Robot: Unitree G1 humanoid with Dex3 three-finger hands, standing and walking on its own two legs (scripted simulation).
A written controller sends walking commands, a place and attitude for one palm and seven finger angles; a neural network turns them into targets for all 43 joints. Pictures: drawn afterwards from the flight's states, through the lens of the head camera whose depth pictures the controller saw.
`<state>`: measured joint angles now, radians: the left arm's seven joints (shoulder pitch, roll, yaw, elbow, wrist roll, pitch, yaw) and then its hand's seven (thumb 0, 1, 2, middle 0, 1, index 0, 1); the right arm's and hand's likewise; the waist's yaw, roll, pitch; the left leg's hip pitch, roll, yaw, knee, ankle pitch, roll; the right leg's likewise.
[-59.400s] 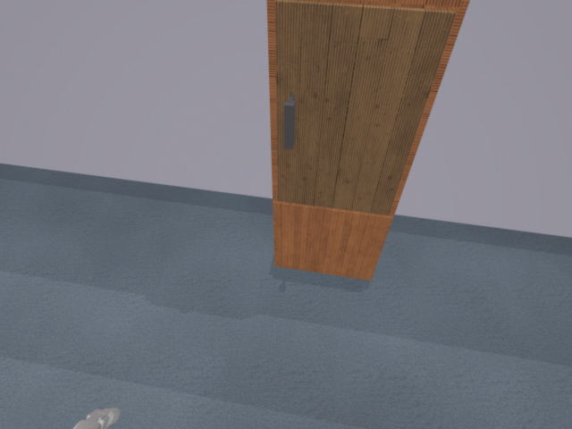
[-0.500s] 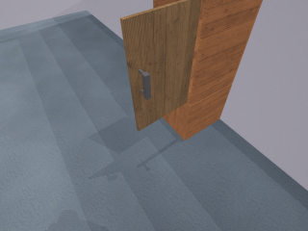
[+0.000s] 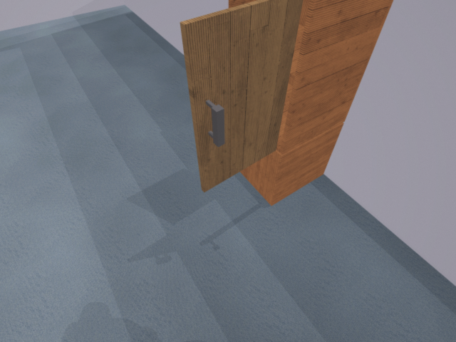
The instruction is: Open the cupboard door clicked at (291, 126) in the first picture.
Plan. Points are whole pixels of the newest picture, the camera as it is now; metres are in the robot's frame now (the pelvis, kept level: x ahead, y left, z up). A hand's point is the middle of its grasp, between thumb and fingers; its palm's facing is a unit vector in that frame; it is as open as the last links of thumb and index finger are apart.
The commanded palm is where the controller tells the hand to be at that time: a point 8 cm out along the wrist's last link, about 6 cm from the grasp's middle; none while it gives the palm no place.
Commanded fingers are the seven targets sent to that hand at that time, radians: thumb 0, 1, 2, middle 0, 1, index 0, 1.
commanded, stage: look to check the result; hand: left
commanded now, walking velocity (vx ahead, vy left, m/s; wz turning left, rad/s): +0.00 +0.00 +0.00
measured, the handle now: (214, 123) +0.67 +0.08 -0.03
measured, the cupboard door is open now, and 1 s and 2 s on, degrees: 93 93 93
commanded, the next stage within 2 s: stand and wait in 0.32 s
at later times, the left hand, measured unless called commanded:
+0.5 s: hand out of the picture +0.08 +0.23 -0.16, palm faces +0.00 -0.95 -0.32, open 7.4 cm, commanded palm none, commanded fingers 0.00 0.90 0.90 -0.20 -0.30 -0.20 -0.30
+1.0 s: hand out of the picture +0.10 +0.23 -0.16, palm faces -0.01 -0.95 -0.32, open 7.4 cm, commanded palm none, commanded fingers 0.00 0.90 0.90 -0.20 -0.30 -0.20 -0.30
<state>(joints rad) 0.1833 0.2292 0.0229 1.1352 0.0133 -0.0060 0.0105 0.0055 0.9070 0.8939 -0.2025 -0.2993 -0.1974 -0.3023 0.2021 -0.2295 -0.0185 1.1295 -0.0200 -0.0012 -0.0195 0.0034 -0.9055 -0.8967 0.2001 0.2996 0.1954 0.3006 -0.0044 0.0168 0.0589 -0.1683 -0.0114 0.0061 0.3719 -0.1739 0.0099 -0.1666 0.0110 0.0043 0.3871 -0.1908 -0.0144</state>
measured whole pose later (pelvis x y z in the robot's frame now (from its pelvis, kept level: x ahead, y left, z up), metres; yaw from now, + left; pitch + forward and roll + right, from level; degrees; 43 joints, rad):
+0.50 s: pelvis +0.01 +0.00 +0.00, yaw +0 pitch -2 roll +0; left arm 0.11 0.30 0.02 1.13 0.01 -0.02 0.00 0.01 0.91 0.89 -0.20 -0.30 -0.20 -0.30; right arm 0.12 -0.30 -0.01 1.13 -0.02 0.00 -0.01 0.00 -0.90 -0.90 0.20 0.30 0.20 0.30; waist 0.00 0.02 0.06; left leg -0.13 -0.01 0.00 0.32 -0.17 0.00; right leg -0.12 0.01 -0.01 0.33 -0.18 -0.02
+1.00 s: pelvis +0.03 -0.01 +0.00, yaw +0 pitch -1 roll +0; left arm 0.11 0.31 0.01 1.13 0.01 -0.02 0.00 0.01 0.91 0.89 -0.20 -0.30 -0.20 -0.30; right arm 0.11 -0.31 -0.01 1.13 -0.02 0.00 -0.01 0.00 -0.90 -0.90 0.20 0.30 0.20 0.30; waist 0.00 0.01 0.06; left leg -0.10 0.00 0.00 0.30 -0.18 0.00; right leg -0.09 0.02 0.00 0.30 -0.19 -0.02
